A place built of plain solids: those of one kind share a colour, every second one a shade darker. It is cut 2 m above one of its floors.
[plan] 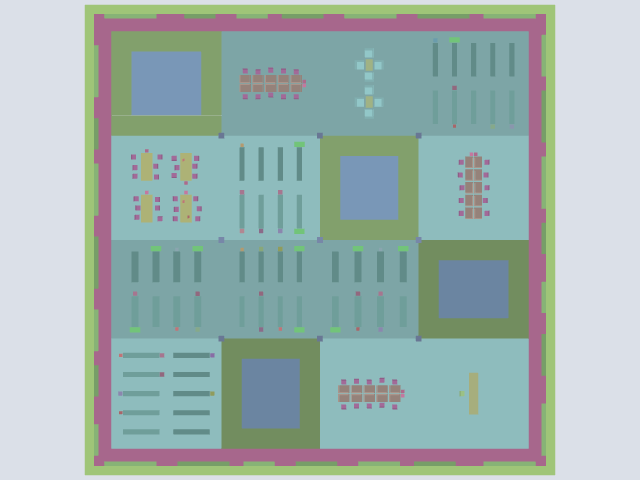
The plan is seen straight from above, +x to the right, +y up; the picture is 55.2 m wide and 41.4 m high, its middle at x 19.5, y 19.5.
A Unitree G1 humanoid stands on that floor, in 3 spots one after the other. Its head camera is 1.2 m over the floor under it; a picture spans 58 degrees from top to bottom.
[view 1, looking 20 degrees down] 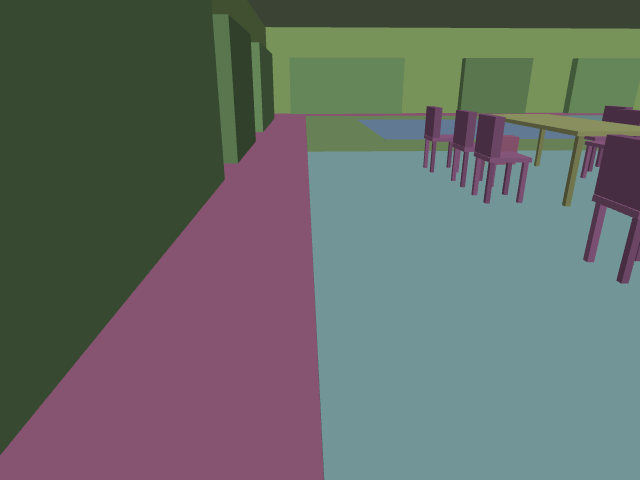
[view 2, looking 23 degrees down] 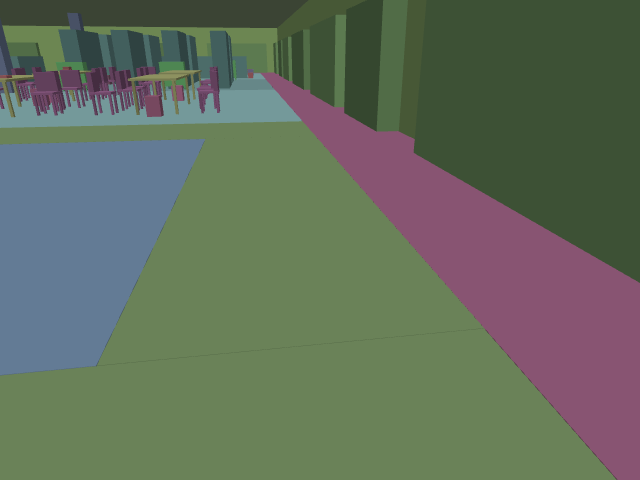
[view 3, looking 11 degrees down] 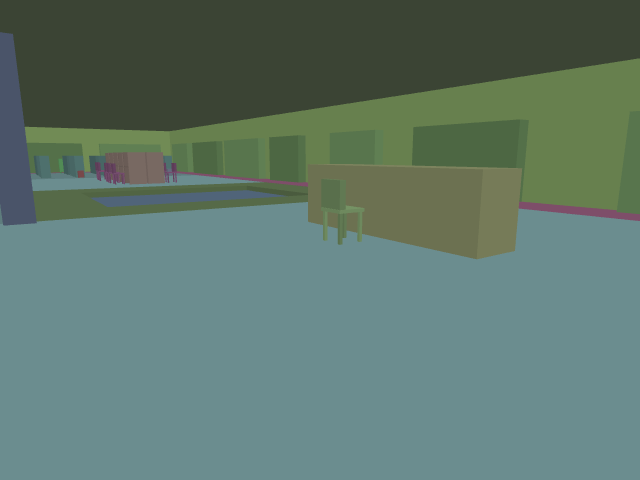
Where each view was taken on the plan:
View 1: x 1.45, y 20.45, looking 88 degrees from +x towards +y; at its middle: floor_bay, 3.51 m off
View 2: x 2.55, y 37.35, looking -99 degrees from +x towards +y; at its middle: floor_rim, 3.07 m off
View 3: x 28.00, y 1.45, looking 55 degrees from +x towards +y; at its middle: floor_bay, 6.28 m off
